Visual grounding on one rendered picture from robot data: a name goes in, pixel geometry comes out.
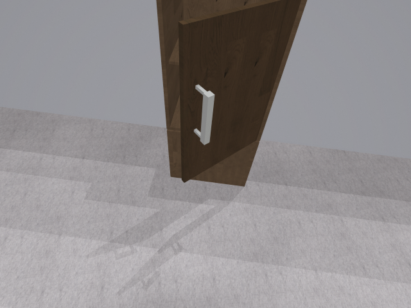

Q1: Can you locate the cupboard door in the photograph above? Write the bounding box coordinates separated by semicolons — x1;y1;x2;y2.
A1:
179;0;301;183

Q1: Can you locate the handle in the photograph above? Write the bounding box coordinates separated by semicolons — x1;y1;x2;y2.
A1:
194;85;214;145

